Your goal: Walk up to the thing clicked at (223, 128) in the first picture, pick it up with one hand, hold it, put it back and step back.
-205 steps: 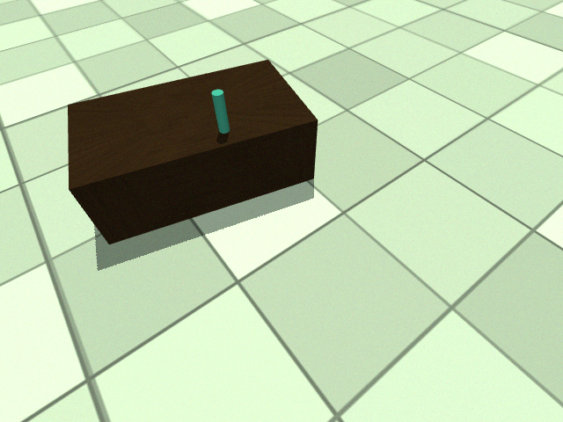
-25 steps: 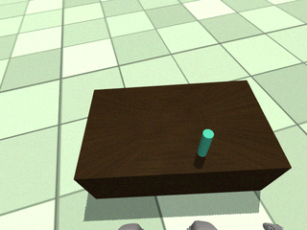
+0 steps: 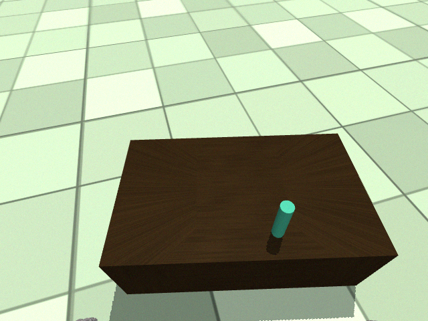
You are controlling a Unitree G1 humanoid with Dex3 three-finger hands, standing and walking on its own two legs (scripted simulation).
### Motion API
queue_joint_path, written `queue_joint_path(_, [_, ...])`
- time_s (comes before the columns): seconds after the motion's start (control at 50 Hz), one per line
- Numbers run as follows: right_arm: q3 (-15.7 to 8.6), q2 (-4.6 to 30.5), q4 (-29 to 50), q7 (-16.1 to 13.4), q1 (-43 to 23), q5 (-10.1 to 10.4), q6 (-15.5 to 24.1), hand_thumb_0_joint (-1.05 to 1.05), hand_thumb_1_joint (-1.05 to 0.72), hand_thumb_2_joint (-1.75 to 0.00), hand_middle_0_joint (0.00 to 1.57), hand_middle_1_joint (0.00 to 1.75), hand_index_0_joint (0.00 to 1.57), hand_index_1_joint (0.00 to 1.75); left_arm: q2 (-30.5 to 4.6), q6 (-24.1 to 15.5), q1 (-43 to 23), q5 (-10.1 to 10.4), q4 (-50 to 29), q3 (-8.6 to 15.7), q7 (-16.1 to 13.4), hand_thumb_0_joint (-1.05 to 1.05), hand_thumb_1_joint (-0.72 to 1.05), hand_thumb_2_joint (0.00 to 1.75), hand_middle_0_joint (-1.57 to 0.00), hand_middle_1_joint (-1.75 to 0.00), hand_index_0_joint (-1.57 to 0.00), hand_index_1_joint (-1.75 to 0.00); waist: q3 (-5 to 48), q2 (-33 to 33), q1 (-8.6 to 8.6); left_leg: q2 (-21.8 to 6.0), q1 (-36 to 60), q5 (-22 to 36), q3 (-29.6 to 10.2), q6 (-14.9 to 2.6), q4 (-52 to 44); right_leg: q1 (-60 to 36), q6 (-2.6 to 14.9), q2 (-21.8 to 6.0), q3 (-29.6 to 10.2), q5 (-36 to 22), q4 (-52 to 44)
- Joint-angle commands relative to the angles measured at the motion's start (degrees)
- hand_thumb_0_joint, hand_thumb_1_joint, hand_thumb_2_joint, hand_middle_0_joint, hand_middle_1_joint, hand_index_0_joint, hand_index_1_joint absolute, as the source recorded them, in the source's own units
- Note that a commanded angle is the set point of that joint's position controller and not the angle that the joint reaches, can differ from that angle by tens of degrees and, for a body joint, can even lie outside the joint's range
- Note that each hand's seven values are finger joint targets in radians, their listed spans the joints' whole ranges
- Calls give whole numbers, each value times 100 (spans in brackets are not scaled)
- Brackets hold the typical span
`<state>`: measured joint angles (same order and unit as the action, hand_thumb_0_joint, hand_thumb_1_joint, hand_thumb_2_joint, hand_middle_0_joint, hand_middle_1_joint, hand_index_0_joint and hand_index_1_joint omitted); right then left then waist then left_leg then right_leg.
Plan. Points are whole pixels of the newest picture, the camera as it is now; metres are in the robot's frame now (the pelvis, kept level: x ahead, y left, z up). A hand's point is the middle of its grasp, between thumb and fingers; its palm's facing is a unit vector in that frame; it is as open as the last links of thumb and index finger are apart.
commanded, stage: walk up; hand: right
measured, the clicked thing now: (282, 220) +0.47 -0.20 -0.33
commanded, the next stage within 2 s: stand in 0.68 s
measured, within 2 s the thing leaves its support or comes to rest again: neither
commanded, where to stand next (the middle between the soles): +0.05 +0.01 m, yaw +0 degrees
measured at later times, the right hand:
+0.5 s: hand out of the picture +0.10 -0.25 -0.16, palm faces -0.04 +0.95 -0.31, open 7.4 cm
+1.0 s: hand out of the picture +0.10 -0.26 -0.15, palm faces -0.03 +0.94 -0.33, open 7.4 cm
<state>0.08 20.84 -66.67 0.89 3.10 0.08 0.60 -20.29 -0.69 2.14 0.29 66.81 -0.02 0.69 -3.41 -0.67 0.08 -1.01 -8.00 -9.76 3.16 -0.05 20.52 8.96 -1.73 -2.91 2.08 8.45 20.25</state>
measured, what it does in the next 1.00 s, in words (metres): stands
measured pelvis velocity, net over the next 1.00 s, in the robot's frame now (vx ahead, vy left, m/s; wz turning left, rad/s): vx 0.02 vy -0.01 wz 0.02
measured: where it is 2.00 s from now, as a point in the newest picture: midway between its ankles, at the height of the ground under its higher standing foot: outside the picture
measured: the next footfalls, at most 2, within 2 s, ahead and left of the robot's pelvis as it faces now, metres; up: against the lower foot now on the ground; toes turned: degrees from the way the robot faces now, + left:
none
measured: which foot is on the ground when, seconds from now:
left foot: down 0.00-1.00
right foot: down 0.00-1.00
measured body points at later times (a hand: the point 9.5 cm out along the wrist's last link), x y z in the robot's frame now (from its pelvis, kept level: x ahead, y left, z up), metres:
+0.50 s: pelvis +0.01 +0.00 +0.00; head +0.02 +0.00 +0.45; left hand +0.07 +0.30 -0.13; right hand +0.10 -0.30 -0.13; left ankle +0.02 +0.12 -0.75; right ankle +0.03 -0.14 -0.75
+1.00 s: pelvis +0.02 -0.01 +0.00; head +0.02 -0.01 +0.45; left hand +0.10 +0.29 -0.13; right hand +0.10 -0.31 -0.13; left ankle +0.02 +0.12 -0.75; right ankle +0.03 -0.14 -0.75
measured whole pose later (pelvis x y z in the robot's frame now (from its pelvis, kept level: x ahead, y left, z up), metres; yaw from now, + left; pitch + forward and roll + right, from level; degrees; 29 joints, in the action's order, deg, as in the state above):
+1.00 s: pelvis +0.02 -0.01 +0.00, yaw +1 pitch -3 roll +0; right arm -0.1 19.7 -66.1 0.7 4.7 -0.4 0.3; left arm -19.9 -0.7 4.7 -0.3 65.8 0.1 0.4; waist -2.6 -0.3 -0.3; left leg -1.1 -5.5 -9.1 2.1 0.7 17.2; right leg 6.6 -1.3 -2.7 3.2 8.9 18.1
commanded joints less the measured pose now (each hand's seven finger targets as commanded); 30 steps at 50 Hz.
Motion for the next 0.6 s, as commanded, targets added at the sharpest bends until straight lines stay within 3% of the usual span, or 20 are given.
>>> queue_joint_path(0.0, [-246,1206,274,-75,-321,-22,108,0,-90,-90,20,30,20,30,-1191,-109,-274,-31,-265,214,-62,0,90,90,-20,-30,-20,-30,523,165,23,-715,60,199,-676,-104,-541,-131,202,-523,-477,-178,-462])
queue_joint_path(0.1, [-255,1197,268,-78,-301,-27,105,0,-90,-90,20,30,20,30,-1200,-114,-282,-60,-230,237,-62,0,90,90,-20,-30,-20,-30,598,132,2,-700,80,299,-666,-92,-575,-260,196,-559,-468,-336,-474])
queue_joint_path(0.26, [-257,1155,290,-71,-302,-33,75,0,-90,-90,20,30,20,30,-1198,-116,-189,-83,-219,255,-67,0,90,90,-20,-30,-20,-30,490,26,0,-665,130,88,-680,-81,-595,-126,175,-562,-482,-82,-605])
queue_joint_path(0.58, [-271,1117,351,-82,-221,-42,78,0,-90,-90,20,30,20,30,-1163,-98,-99,-92,-308,303,-86,0,90,90,-20,-30,-20,-30,565,145,28,-674,41,382,-708,-78,-577,-329,177,-551,-398,-329,-505])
